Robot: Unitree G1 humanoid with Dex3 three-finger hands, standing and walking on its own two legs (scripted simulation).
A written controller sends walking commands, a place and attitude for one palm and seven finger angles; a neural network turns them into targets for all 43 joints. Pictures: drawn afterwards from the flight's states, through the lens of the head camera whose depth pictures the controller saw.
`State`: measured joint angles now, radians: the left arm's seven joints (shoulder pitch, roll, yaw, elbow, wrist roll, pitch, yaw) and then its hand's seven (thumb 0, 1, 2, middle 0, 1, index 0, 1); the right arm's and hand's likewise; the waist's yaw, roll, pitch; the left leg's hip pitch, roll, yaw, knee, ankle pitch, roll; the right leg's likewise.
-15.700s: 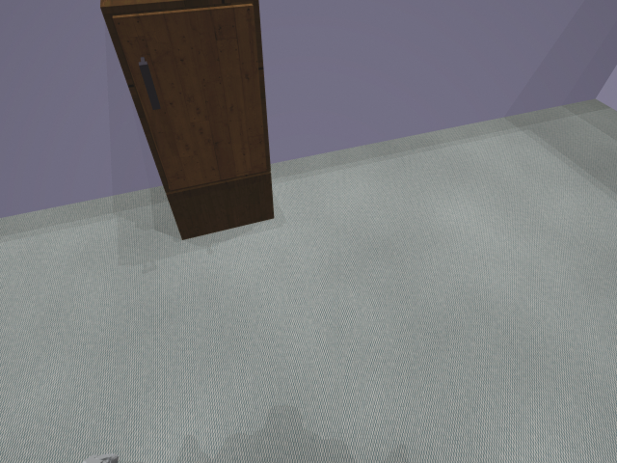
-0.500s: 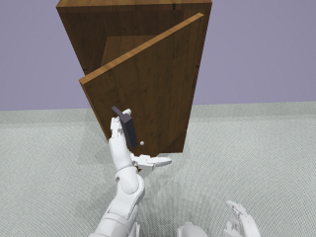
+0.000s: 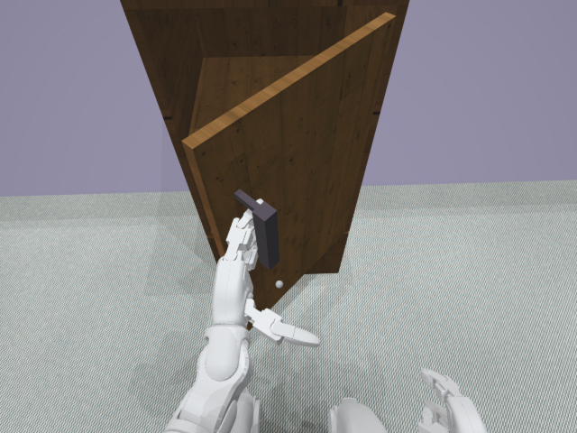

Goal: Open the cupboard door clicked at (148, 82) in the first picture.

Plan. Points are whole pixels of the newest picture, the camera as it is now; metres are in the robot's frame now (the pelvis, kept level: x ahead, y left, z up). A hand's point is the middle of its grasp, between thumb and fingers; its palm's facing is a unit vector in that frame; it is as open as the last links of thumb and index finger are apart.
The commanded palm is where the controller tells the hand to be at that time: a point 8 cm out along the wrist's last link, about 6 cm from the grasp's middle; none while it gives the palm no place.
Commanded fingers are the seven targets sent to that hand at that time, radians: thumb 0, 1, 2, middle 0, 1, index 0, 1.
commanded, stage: slide the hand sideways off the handle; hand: left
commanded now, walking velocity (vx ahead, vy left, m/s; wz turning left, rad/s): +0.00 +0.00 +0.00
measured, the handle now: (256, 230) +0.38 +0.06 +0.05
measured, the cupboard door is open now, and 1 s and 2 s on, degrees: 45 45 45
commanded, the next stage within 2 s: draw the hand back to the body in 0.80 s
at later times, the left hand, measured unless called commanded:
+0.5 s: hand (248, 315) +0.26 +0.06 +0.05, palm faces +0.02 -1.00 +0.01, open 16.4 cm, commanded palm +0.23 +0.12 +0.04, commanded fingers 0.00 -0.50 0.30 -0.15 -0.30 -0.15 -0.30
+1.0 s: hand (215, 335) +0.24 +0.10 +0.05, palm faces +0.01 -1.00 -0.01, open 16.4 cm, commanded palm +0.20 +0.16 +0.07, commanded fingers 0.00 -0.50 0.30 -0.15 -0.30 -0.15 -0.30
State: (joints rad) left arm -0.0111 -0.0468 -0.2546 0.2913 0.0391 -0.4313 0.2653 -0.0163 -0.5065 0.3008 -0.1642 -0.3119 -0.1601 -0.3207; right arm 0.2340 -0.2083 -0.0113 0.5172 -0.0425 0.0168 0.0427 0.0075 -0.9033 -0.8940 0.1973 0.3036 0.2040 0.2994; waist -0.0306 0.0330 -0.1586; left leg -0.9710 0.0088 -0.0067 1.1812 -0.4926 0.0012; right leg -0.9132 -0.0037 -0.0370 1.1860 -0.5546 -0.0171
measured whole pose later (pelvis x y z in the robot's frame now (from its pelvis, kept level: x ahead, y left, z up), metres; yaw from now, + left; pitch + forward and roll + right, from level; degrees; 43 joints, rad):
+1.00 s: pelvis +0.01 -0.02 -0.01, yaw +1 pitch +17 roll -1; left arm 0.44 0.12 -0.08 -0.14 -0.12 -0.41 -0.02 -0.02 -0.51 0.30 -0.15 -0.30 -0.15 -0.30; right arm 0.22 -0.21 -0.01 0.45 -0.01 -0.04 -0.04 0.01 -0.90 -0.89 0.20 0.30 0.20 0.30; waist 0.00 0.04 -0.17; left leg -1.00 0.02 -0.05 1.25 -0.54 -0.04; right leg -0.93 0.01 -0.08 1.25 -0.61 -0.05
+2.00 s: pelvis +0.05 +0.01 +0.09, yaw +0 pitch -2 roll +0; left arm 0.51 0.33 0.25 -0.42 -0.06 -0.03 0.13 0.00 0.42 0.70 -0.20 -0.30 -0.19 -0.30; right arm 0.22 -0.22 0.06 0.58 0.00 -0.11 -0.11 0.01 -0.90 -0.89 0.20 0.30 0.21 0.30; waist 0.05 0.06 -0.03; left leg -0.21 0.00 0.01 0.55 -0.30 0.01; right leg -0.14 -0.01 -0.02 0.51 -0.33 0.00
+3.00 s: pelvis +0.01 +0.00 +0.10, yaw -2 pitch +0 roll -1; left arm 0.56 0.42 0.39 -0.47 -0.06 -0.13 0.13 0.01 0.88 0.90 -0.22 -0.30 -0.21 -0.30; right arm 0.16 -0.24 -0.02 0.56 0.01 0.02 -0.10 0.01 -0.90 -0.89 0.20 0.30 0.20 0.30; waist 0.00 0.03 0.03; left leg -0.26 0.02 0.03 0.45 -0.19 0.00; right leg -0.20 0.02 0.00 0.41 -0.21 0.00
